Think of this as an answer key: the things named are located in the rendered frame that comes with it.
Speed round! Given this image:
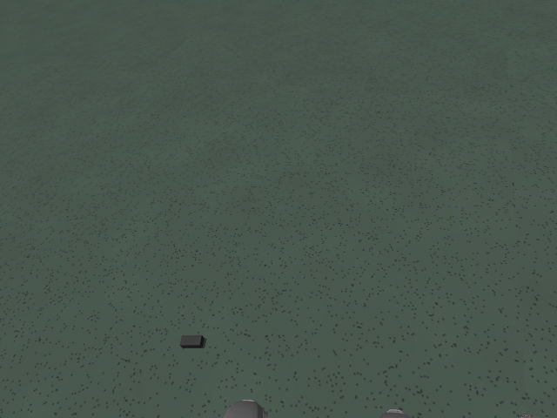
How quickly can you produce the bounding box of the small box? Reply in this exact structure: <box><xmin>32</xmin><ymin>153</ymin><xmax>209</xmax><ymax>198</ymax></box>
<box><xmin>180</xmin><ymin>335</ymin><xmax>205</xmax><ymax>348</ymax></box>

